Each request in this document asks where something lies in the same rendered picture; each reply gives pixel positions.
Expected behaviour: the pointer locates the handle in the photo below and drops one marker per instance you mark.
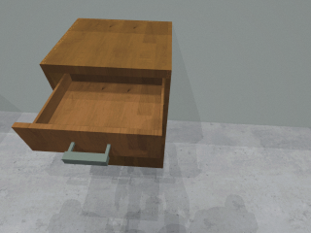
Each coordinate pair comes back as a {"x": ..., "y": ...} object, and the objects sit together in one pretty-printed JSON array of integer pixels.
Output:
[{"x": 86, "y": 158}]

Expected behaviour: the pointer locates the cabinet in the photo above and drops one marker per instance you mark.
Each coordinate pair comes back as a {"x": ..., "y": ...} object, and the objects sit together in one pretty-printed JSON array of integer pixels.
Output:
[{"x": 116, "y": 47}]

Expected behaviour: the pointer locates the drawer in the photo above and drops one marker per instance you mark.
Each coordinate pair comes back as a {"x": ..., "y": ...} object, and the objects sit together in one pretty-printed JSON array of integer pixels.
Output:
[{"x": 94, "y": 111}]

